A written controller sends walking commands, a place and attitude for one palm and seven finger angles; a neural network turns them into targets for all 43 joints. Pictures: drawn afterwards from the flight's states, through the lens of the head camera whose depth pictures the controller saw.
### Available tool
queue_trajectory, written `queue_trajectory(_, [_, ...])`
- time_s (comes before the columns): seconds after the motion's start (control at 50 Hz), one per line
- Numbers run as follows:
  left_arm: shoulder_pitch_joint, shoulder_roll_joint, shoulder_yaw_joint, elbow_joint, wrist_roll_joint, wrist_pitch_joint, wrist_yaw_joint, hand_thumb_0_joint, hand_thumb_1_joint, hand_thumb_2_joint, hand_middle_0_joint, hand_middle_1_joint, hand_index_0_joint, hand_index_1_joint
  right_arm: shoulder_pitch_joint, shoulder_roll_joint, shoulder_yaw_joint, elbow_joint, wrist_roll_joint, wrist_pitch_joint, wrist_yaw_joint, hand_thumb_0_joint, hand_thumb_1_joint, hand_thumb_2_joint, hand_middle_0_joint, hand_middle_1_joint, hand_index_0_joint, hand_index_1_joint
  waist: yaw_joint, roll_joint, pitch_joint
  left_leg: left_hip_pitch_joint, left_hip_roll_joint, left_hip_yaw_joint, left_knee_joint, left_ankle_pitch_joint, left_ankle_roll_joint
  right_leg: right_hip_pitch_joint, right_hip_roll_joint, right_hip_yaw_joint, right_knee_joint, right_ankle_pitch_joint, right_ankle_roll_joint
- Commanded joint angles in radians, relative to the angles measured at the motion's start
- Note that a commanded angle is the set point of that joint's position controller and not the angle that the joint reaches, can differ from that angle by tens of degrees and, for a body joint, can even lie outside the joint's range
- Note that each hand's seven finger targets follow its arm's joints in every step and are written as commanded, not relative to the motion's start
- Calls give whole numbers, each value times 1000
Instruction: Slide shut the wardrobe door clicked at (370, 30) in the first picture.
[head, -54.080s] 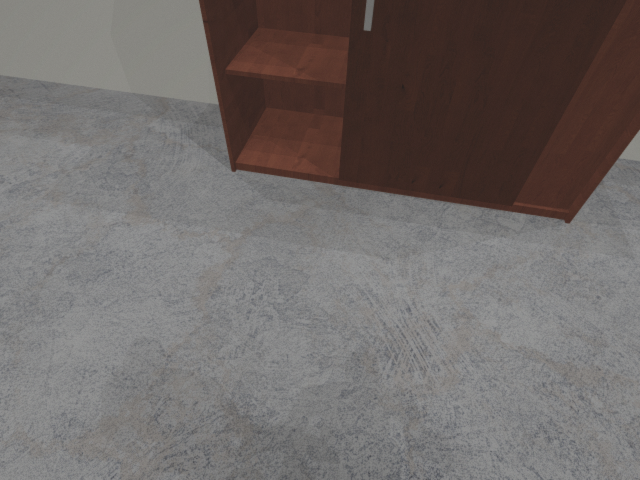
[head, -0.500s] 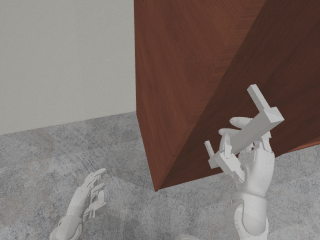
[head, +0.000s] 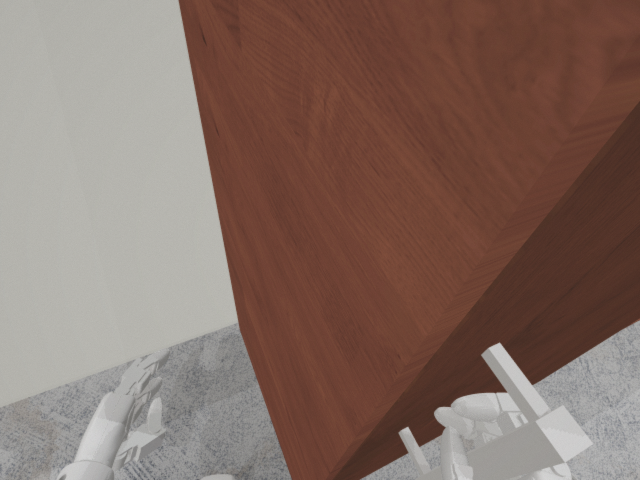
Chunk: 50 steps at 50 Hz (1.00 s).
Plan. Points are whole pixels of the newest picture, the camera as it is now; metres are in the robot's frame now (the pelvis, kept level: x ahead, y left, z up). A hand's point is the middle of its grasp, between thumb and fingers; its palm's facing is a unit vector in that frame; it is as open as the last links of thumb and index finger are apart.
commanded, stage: step sideways, sliding the door along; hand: right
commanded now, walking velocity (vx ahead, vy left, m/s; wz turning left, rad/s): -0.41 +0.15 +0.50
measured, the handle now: (458, 438) +0.15 -0.12 +0.11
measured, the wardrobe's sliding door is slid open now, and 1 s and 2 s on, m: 0.00 0.00 0.00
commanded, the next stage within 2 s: stop walking and hold the door there in 0.02 s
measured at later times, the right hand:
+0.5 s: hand out of the picture +0.11 -0.10 +0.13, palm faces +0.21 +0.97 -0.13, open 5.7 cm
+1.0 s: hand out of the picture +0.10 -0.10 +0.13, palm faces +0.06 +0.99 -0.11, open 5.7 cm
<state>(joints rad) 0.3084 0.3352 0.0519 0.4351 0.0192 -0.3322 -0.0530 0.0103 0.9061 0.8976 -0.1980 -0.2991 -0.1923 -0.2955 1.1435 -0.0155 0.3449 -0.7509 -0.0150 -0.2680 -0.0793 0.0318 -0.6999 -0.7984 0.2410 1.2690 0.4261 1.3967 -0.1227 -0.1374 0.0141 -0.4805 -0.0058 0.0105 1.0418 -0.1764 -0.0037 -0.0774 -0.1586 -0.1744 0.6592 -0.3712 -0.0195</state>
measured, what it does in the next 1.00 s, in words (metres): walks backwards: left foot, then right foot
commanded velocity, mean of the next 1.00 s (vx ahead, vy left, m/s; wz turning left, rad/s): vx -0.06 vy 0.01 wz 0.05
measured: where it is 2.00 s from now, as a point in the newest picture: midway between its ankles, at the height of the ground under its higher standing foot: outside the picture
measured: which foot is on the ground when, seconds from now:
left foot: up 0.00-0.08, down 0.10-0.46, up 0.48-0.62, down 0.64-1.00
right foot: down 0.00-0.32, up 0.34-0.40, down 0.42-1.00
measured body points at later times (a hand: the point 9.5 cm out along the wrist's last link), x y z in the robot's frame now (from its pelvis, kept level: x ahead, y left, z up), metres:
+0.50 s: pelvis -0.05 +0.03 -0.01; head -0.06 +0.04 +0.44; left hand +0.13 +0.25 -0.06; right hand +0.09 -0.15 +0.13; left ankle +0.07 +0.16 -0.71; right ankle -0.04 -0.09 -0.73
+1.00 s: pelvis -0.11 +0.00 +0.00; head -0.14 +0.00 +0.45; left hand +0.01 +0.24 -0.07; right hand +0.09 -0.16 +0.13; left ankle -0.07 +0.16 -0.73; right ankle -0.04 -0.08 -0.73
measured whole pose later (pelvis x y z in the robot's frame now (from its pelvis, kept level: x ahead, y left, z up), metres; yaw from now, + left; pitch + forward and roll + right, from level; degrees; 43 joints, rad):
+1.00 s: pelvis -0.11 +0.00 +0.00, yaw +10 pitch -2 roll -1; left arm 0.28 0.18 -0.02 0.57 0.02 -0.19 0.01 0.01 0.91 0.90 -0.20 -0.30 -0.19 -0.30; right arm 0.54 -0.08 0.05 -0.42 -0.03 -0.19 -0.16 0.00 -0.71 -0.76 0.45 1.40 0.38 1.40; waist -0.01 -0.01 -0.02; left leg -0.33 0.00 -0.16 0.58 -0.23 -0.04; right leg -0.31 -0.02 -0.15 0.56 -0.22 -0.05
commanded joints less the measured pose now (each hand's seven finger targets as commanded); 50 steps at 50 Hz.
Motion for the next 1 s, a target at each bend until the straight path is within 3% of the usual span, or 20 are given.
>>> queue_trajectory(0.0, [15,2,-1,-169,-23,-51,-25,0,900,900,-200,-300,-200,-300,-185,84,273,-285,-63,-168,77,0,-900,-900,450,1400,450,1400,205,-133,63,-528,60,145,-126,-444,5,130,-254,51,-114,1345,-21])
queue_trajectory(0.06, [-41,35,-8,-236,-42,-95,3,0,900,900,-200,-300,-200,-300,-43,-12,254,-382,-65,-174,112,0,-900,-900,450,1400,450,1400,128,238,-214,153,4,49,-415,723,34,-151,-7,-81,452,885,-8])
queue_trajectory(0.08, [-124,34,-7,-237,4,-97,17,0,900,900,-200,-300,-200,-300,-40,-11,229,-417,-66,-161,119,0,-900,-900,450,1400,450,1400,93,340,-239,321,106,-128,-413,1314,85,-395,105,-83,553,289,30])
queue_trajectory(0.1, [-186,15,-11,-204,45,-54,11,0,900,900,-200,-300,-200,-300,-24,68,242,-345,-82,-89,101,0,-900,-900,450,1400,450,1400,105,331,-156,270,149,-219,-427,1293,52,-410,84,31,210,-249,25])
queue_trajectory(0.12, [-107,-14,36,-94,2,-3,85,0,900,900,-200,-300,-200,-300,-278,-304,-287,-119,-86,-65,-17,0,-900,-900,450,1400,450,1400,163,468,-22,161,165,-278,-339,1328,104,-419,97,-21,-59,-299,69])
queue_trajectory(0.14, [-114,-8,7,-78,31,10,96,0,900,900,-200,-300,-200,-300,-140,-122,-156,-132,-61,-71,-28,0,-900,-900,450,1400,450,1400,150,451,-93,112,152,-257,-280,1047,89,-232,56,55,-197,-14,40])
queue_trajectory(0.2, [-75,-38,6,-73,20,14,92,0,900,900,-200,-300,-200,-300,-176,-184,-188,-128,-93,-138,-5,0,-900,-900,450,1400,450,1400,170,-22,-196,-294,8,-54,-113,-152,-39,177,-231,171,-71,1224,-58])
queue_trajectory(0.24, [-83,-58,-14,-97,14,13,88,0,900,900,-200,-300,-200,-300,-205,-116,-124,-127,-57,-135,28,0,-900,-900,450,1400,450,1400,158,37,-155,-213,-17,73,-265,-159,-20,104,-157,22,105,1138,-63])
queue_trajectory(0.28, [-116,-54,-15,-117,4,19,76,0,900,900,-200,-300,-200,-300,-228,-153,-146,-186,-40,-129,56,0,-900,-900,450,1400,450,1400,132,293,-133,136,61,-232,-423,792,93,-237,68,-27,418,583,6])
queue_trajectory(0.32, [-158,-84,-34,-119,35,45,77,0,900,900,-200,-300,-200,-300,-252,-182,-213,-151,-17,-75,43,0,-900,-900,450,1400,450,1400,135,448,-47,124,209,-422,-559,892,111,-334,157,64,226,-333,21])
queue_trajectory(0.4, [-133,-87,-53,-119,27,115,51,0,900,900,-200,-300,-200,-300,-303,-172,-201,-215,-47,-57,35,0,-900,-900,450,1400,450,1400,151,281,-120,-95,108,-336,-605,-95,45,-57,161,99,-146,-105,-32])
queue_trajectory(0.44, [-175,-50,-43,-162,22,104,59,0,900,900,-200,-300,-200,-300,-311,-136,-199,-145,-84,-80,24,0,-900,-900,450,1400,450,1400,138,-153,5,-98,-77,-136,-176,-280,-40,-311,-156,419,-523,-525,-164])
queue_trajectory(0.46, [-167,-89,-38,-160,12,107,71,0,900,900,-200,-300,-200,-300,-332,-158,-228,-124,-101,-60,-8,0,-900,-900,450,1400,450,1400,155,-155,21,70,-63,-49,144,-160,-67,-550,-283,487,-593,-563,-242])
queue_trajectory(0.54, [-155,-56,-26,-123,-15,86,78,0,900,900,-200,-300,-200,-300,-305,-109,-132,-27,-58,-29,-27,0,-900,-900,450,1400,450,1400,118,54,42,128,11,-37,-156,-271,-24,-421,-131,159,-296,-93,-107])
queue_trajectory(0.6, [-121,-56,-22,-111,-19,94,75,0,900,900,-200,-300,-200,-300,-400,-227,-229,-63,-47,-1,-25,0,-900,-900,450,1400,450,1400,138,445,17,-47,208,-472,-723,-168,105,-315,164,84,165,-142,4])
queue_trajectory(0.62, [-134,-76,-40,-98,-2,95,75,0,900,900,-200,-300,-200,-300,-499,-270,-295,-168,-31,-9,-31,0,-900,-900,450,1400,450,1400,152,409,-34,-90,275,-524,-785,-221,141,-222,148,100,124,-104,6])
queue_trajectory(0.72, [-149,-42,-21,-67,-20,68,94,0,900,900,-200,-300,-200,-300,-510,-167,-220,-46,-54,-50,-31,0,-900,-900,450,1400,450,1400,135,-8,-76,41,-3,-153,-402,-167,-5,-161,-41,305,-376,-139,-92])
queue_trajectory(0.78, [-159,-45,-26,-51,-20,72,91,0,900,900,-200,-300,-200,-300,-544,-121,-169,13,-65,-38,-39,0,-900,-900,450,1400,450,1400,130,68,-15,249,0,-109,-370,-49,-9,-400,-62,269,-368,-187,-88])
queue_trajectory(0.9, [-143,-53,-28,-38,-3,79,77,0,900,900,-200,-300,-200,-300,-647,-115,-137,45,-49,-21,-15,0,-900,-900,450,1400,450,1400,144,251,-34,-4,49,-254,-663,-271,41,-134,89,146,-217,-98,-24])
queue_trajectory(0.98, [-152,-45,-37,-43,-2,91,82,0,900,900,-200,-300,-200,-300,-707,-86,-123,80,-59,-25,-14,0,-900,-900,450,1400,450,1400,138,70,-42,134,-30,-125,-483,-159,-4,-255,-23,255,-429,-305,-55])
